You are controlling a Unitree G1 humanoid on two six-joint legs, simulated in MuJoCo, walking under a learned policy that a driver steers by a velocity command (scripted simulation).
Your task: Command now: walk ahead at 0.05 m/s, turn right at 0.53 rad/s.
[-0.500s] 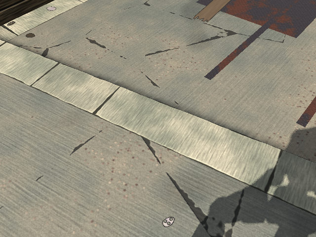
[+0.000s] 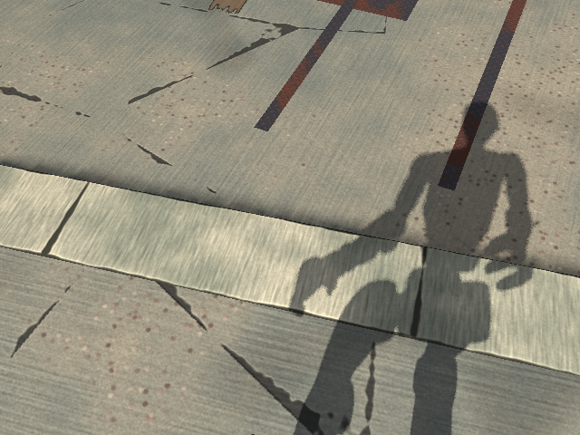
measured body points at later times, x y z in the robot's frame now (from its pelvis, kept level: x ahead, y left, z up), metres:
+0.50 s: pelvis +0.03 -0.03 +0.01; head +0.06 -0.06 +0.46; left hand +0.25 +0.21 -0.07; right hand +0.12 -0.35 -0.11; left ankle +0.09 +0.12 -0.70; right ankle +0.03 -0.13 -0.73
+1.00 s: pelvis +0.05 -0.03 +0.01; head +0.07 -0.05 +0.46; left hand +0.33 +0.10 -0.08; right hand -0.02 -0.33 -0.11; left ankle +0.09 +0.10 -0.73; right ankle -0.02 -0.14 -0.72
